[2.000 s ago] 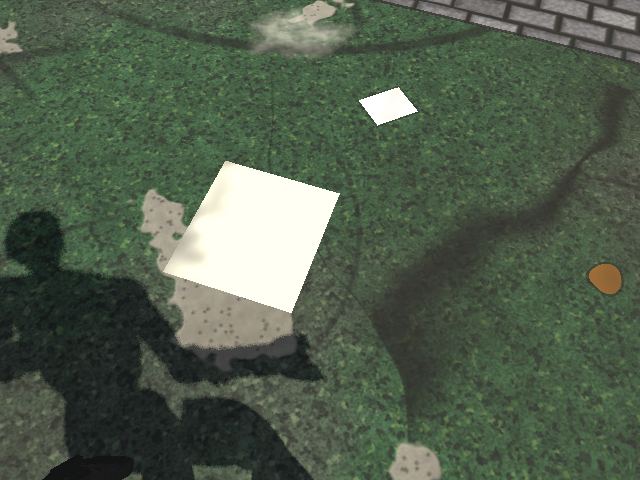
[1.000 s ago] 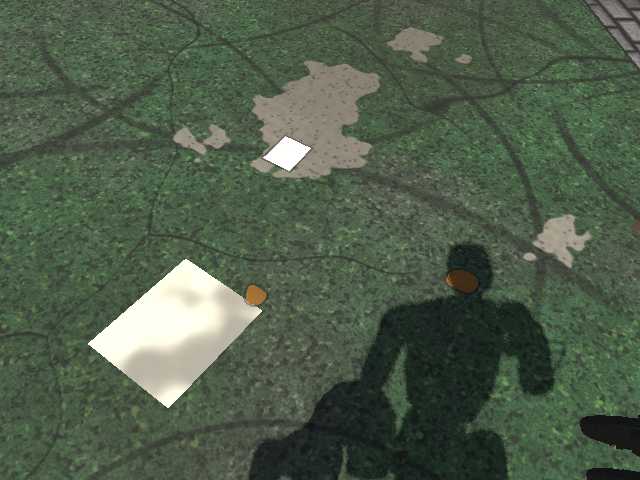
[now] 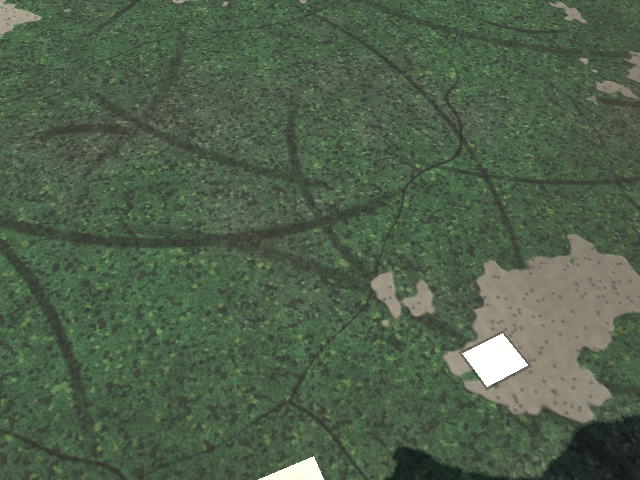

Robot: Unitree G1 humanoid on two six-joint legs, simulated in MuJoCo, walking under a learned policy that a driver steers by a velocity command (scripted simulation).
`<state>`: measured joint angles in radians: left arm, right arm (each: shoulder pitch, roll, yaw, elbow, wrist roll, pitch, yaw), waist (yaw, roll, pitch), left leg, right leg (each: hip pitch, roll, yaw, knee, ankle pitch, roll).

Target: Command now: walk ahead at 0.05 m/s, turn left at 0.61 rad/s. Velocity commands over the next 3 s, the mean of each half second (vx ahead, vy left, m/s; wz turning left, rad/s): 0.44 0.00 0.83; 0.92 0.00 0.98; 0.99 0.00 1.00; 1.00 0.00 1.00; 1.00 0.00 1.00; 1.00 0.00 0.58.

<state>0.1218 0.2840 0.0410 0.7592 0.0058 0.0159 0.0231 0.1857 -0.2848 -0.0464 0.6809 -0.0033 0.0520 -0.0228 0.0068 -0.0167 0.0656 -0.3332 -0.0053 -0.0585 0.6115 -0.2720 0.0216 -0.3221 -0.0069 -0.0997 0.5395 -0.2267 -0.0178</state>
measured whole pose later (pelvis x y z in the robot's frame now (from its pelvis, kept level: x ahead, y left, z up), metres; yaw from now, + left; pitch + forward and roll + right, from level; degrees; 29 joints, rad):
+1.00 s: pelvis +0.40 +0.28 +0.01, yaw +53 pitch +0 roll +0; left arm 0.05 0.30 0.02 0.59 0.02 -0.13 0.00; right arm 0.45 -0.25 -0.05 0.71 0.02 -0.07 0.01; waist -0.06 -0.04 0.05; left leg -0.09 -0.17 -0.13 0.40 -0.29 0.15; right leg -0.71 -0.12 0.15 0.94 -0.12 0.05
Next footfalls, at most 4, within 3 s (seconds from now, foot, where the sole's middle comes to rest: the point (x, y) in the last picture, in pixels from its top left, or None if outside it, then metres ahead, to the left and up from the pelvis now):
0.28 right None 0.10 -0.12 -0.77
0.74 left None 0.35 0.29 -0.77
1.18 right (96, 332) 0.78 0.51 -0.77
1.66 left None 0.62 0.96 -0.77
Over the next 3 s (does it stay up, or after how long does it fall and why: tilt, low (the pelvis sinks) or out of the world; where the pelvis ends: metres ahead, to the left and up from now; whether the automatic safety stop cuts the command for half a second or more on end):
stays up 0.11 1.70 -0.02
